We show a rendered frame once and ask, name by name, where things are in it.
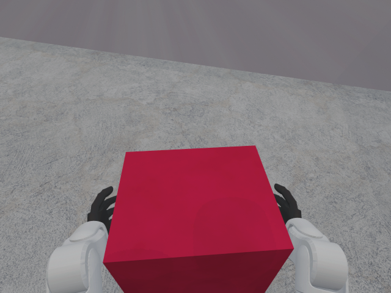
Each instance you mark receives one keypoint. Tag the robot left forearm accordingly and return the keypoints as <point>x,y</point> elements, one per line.
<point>75,267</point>

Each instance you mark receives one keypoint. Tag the robot right forearm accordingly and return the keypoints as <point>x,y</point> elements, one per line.
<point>321,265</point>

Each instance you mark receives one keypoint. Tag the robot right hand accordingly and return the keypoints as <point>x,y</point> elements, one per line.
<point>289,208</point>

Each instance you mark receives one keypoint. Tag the carton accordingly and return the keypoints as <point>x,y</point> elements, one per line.
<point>201,220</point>

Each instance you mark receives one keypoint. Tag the robot left hand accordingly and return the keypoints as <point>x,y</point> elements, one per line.
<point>99,207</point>

